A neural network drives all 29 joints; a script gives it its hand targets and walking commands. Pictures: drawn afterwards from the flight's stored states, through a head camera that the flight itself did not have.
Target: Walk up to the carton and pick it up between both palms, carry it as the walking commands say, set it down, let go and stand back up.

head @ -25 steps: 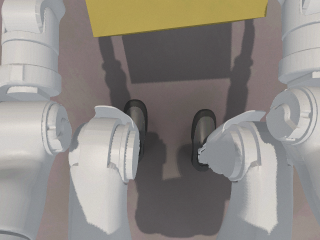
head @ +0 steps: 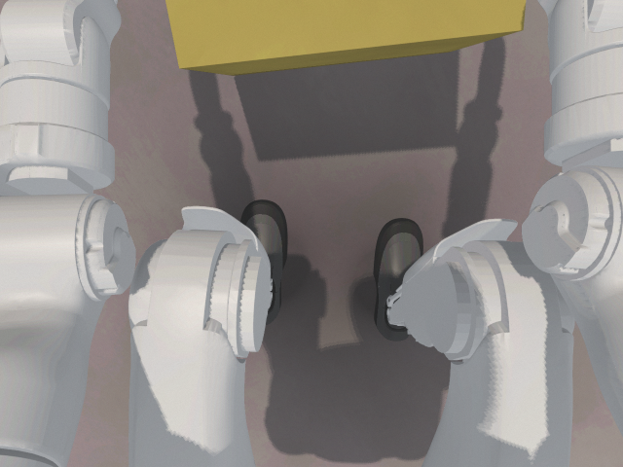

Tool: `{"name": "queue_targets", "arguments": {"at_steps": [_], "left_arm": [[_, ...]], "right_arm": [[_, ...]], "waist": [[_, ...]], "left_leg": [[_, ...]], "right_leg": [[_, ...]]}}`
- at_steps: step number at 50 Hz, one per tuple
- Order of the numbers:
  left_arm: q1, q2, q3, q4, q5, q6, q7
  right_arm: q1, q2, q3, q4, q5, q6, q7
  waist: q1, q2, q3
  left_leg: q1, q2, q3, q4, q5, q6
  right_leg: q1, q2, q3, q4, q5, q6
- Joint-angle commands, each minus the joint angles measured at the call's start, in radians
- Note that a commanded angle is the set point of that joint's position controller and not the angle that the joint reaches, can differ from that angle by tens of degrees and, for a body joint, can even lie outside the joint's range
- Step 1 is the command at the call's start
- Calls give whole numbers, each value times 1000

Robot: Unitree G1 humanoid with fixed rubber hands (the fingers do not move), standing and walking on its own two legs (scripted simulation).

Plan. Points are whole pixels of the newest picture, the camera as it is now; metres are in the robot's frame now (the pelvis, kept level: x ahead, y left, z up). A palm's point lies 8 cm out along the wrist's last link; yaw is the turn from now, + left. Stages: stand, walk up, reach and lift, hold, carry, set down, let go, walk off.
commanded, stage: set down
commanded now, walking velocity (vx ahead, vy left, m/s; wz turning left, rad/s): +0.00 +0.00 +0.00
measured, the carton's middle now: out of the picture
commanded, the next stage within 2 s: none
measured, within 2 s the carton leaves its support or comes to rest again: rests again in 0.94 s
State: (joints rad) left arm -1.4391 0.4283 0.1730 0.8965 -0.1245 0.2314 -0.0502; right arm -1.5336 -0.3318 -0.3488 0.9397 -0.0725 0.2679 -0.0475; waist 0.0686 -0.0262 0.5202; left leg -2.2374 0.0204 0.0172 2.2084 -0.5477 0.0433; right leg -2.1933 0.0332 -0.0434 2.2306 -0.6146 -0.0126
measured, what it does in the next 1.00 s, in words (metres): stands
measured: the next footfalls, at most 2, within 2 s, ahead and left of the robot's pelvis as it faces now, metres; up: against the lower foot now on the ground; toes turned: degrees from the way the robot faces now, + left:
none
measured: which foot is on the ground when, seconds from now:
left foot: down 0.00-1.00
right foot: down 0.00-1.00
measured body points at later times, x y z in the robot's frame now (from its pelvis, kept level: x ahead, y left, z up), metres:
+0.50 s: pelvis +0.00 +0.00 -0.01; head +0.38 +0.03 +0.21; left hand +0.55 +0.24 -0.19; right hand +0.58 -0.14 -0.19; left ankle +0.12 +0.11 -0.33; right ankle +0.11 -0.11 -0.33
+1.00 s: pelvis +0.00 +0.00 -0.01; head +0.38 +0.03 +0.21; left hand +0.54 +0.25 -0.20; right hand +0.58 -0.13 -0.19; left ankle +0.12 +0.11 -0.33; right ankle +0.11 -0.11 -0.33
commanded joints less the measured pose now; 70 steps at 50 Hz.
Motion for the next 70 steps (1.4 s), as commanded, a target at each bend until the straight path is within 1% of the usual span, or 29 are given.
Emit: {"name": "queue_targets", "arguments": {"at_steps": [1,10,22,28,31,35,39,42,44,47,48,50,51,53,54,56,58,62,66,70], "left_arm": [[-404,-804,-224,-32,-52,-37,-183],[-378,-790,-191,17,-27,-33,-190],[-333,-789,-157,70,-2,-31,-195],[-333,-771,-137,80,10,-34,-195],[-329,-753,-125,85,16,-38,-190],[-317,-695,-103,93,24,-49,-173],[-300,-605,-75,108,35,-67,-142],[-273,-486,-40,126,47,-88,-102],[-251,-373,-11,139,56,-106,-66],[-211,-142,41,168,63,-138,5],[-208,-56,53,167,58,-151,30],[-229,63,57,157,32,-174,72],[-242,100,50,156,13,-182,87],[-246,138,34,170,-21,-194,102],[-242,149,28,181,-33,-197,105],[-237,172,24,196,-45,-199,109],[-236,192,29,201,-47,-202,113],[-239,225,41,198,-50,-207,115],[-230,253,51,216,-49,-207,112],[-224,268,52,218,-57,-205,105]], "right_arm": [[-304,880,409,51,245,-46,298],[-294,865,384,83,230,-45,301],[-305,838,380,82,226,-60,293],[-307,826,369,87,218,-62,289],[-308,807,364,89,215,-66,284],[-297,745,350,98,209,-77,267],[-283,652,334,108,204,-93,239],[-260,526,312,117,199,-110,202],[-246,414,300,113,204,-122,166],[-225,185,279,101,223,-144,90],[-219,101,270,100,229,-153,62],[-220,-5,262,110,237,-164,13],[-221,-40,257,122,239,-166,-7],[-206,-76,258,148,245,-169,-30],[-198,-89,258,159,248,-170,-37],[-192,-115,256,168,254,-171,-44],[-199,-141,254,160,255,-174,-48],[-213,-187,248,130,256,-183,-54],[-202,-221,236,140,250,-184,-55],[-190,-249,222,146,242,-183,-50]], "waist": [[89,0,-1125],[97,-10,-1019],[114,-20,-960],[116,-22,-942],[118,-22,-940],[122,-16,-944],[127,-11,-948],[133,-9,-955],[140,-9,-970],[146,-12,-1016],[143,-8,-1046],[132,3,-1134],[120,10,-1176],[99,25,-1210],[91,33,-1211],[86,48,-1210],[90,53,-1214],[92,48,-1234],[86,49,-1223],[75,53,-1208]], "left_leg": [[599,-56,-18,-107,352,-2],[553,-52,-19,-109,296,0],[536,-49,-23,-98,293,1],[531,-47,-26,-95,281,1],[532,-46,-26,-93,280,0],[541,-43,-25,-91,285,-6],[554,-38,-23,-91,290,-14],[569,-33,-22,-90,297,-22],[580,-28,-20,-90,307,-26],[603,-22,-17,-92,326,-31],[614,-20,-18,-91,338,-35],[629,-20,-21,-82,379,-43],[634,-21,-21,-78,395,-48],[640,-19,-22,-75,405,-54],[640,-17,-24,-76,403,-56],[640,-12,-26,-77,397,-60],[638,-8,-27,-75,396,-62],[624,-2,-26,-70,405,-64],[609,3,-26,-68,397,-65],[605,8,-29,-67,391,-67]], "right_leg": [[259,61,32,-106,236,-11],[231,58,36,-106,193,-8],[228,57,39,-98,190,-3],[225,56,38,-95,178,-1],[228,55,37,-94,175,0],[236,52,33,-93,175,2],[251,47,29,-93,176,5],[271,41,27,-96,178,10],[292,36,27,-99,183,16],[351,28,31,-107,202,26],[375,24,34,-107,218,28],[427,20,43,-100,267,31],[448,19,45,-96,289,32],[460,14,48,-92,305,32],[457,12,49,-92,304,31],[442,7,50,-89,295,30],[433,3,52,-86,291,31],[437,-2,52,-81,301,35],[422,-7,49,-78,290,38],[403,-12,45,-77,274,39]]}}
